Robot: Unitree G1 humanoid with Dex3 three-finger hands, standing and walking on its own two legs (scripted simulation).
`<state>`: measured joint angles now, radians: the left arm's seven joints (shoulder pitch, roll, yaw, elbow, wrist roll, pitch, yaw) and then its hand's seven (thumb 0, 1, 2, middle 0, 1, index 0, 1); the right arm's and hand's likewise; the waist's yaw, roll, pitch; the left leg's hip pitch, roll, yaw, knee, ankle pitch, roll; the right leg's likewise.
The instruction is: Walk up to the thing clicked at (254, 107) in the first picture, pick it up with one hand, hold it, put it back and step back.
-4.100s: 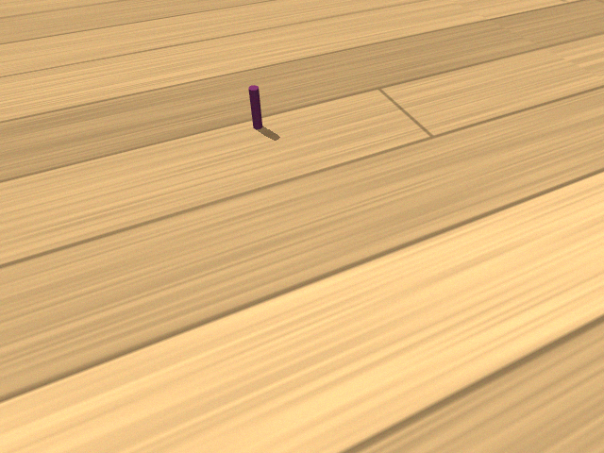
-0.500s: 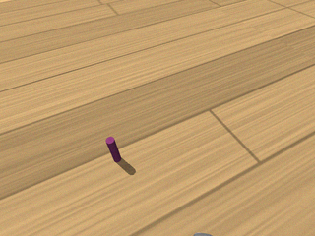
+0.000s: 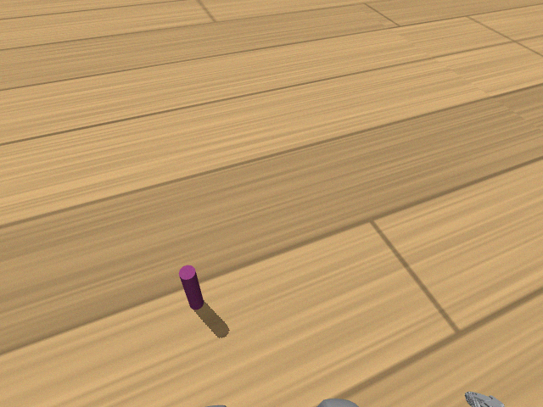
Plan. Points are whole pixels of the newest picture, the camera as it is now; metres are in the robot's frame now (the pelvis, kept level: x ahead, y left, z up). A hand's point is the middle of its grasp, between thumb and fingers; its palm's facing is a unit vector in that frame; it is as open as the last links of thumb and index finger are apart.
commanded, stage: walk up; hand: left
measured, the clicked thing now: (192, 288) +0.60 +0.27 -0.64
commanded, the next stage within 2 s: stand in 1.72 s
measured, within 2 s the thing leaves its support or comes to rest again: neither
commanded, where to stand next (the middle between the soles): +0.26 -0.01 m, yaw +0 degrees
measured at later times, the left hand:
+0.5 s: hand (126, 366) +0.21 +0.25 -0.12, palm faces -0.06 -0.89 -0.44, open 7.4 cm
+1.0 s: hand (124, 369) +0.21 +0.26 -0.15, palm faces -0.02 -0.94 -0.34, open 7.4 cm
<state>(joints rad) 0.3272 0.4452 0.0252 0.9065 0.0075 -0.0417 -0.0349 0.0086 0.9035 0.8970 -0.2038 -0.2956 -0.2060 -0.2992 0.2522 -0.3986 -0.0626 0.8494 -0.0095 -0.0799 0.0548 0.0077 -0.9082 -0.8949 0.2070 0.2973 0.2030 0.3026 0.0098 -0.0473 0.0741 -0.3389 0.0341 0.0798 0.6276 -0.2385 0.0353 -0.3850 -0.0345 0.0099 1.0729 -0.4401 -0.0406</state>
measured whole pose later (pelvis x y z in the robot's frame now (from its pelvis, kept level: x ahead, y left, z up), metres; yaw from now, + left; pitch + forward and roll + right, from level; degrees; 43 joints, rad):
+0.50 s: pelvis +0.13 -0.03 +0.00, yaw -1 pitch -2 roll +0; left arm 0.24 0.40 0.01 0.87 0.01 -0.08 0.00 0.00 0.90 0.90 -0.21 -0.30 -0.21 -0.30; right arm 0.24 -0.42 -0.04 0.90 0.00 0.00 0.02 0.01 -0.91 -0.90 0.21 0.30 0.20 0.30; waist 0.01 0.07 0.11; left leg -0.44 0.04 -0.01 0.91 -0.44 0.01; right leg -0.32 -0.04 -0.04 0.60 -0.25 -0.01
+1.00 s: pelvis +0.15 +0.00 +0.01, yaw +0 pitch -2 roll -1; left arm 0.12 0.39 -0.02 1.12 0.00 -0.02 -0.01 0.01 0.90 0.90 -0.20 -0.30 -0.21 -0.30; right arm 0.04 -0.35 0.00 1.10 0.00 0.00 0.02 0.01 -0.91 -0.89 0.21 0.30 0.20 0.30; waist 0.03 -0.01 0.08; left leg -0.27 0.04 0.00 0.52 -0.21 -0.01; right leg -0.21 -0.05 -0.03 0.48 -0.22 0.04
